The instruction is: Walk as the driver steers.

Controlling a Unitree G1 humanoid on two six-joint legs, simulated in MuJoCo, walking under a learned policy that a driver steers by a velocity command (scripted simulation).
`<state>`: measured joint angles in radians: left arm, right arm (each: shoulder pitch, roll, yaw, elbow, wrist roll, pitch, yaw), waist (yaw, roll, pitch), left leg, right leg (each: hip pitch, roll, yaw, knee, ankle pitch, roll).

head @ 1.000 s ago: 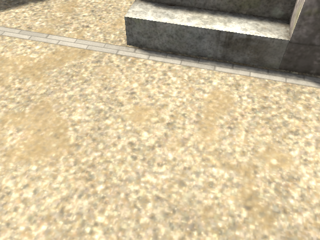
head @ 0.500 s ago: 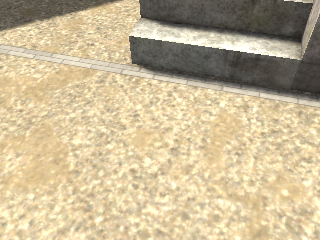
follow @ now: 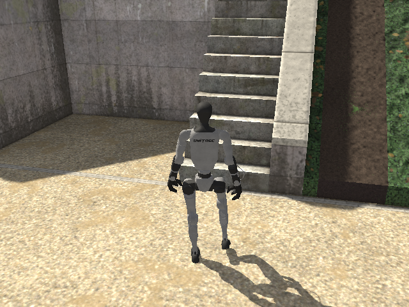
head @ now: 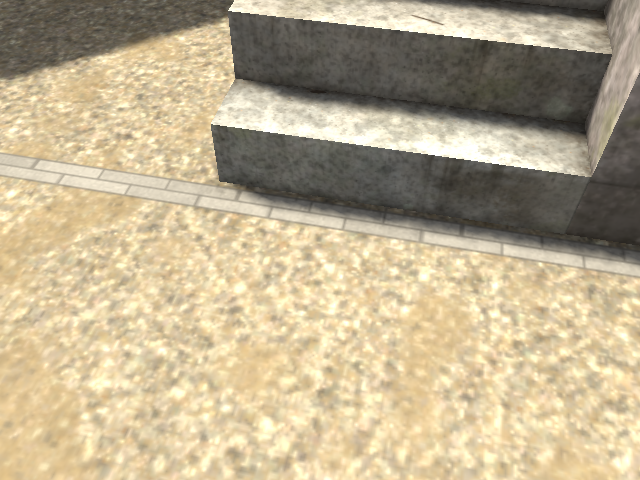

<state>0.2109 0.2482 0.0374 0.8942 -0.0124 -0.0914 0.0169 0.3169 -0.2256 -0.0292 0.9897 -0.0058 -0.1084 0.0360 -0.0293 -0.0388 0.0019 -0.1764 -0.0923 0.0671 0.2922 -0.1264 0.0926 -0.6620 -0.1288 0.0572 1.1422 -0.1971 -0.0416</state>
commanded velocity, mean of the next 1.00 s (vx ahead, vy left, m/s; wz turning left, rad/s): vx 0.50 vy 0.00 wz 0.00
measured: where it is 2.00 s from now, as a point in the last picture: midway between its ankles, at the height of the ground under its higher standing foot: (351, 286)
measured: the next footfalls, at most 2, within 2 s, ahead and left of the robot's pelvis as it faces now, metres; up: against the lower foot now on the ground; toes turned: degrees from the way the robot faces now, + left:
right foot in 0.30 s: +0.34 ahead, -0.17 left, +0.00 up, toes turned -2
left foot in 0.86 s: +0.66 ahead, +0.07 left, +0.00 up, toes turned +3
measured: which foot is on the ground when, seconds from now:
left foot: down 0.00-0.32, up 0.34-0.84, down 0.86-1.00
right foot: up 0.00-0.28, down 0.30-0.86, up 0.88-1.00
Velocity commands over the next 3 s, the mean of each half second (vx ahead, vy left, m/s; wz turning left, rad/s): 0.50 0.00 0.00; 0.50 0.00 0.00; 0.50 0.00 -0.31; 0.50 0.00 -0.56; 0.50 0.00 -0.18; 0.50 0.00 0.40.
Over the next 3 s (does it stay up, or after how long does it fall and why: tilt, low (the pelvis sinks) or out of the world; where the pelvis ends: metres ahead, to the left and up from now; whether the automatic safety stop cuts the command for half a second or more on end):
stays up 1.35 -0.17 0.16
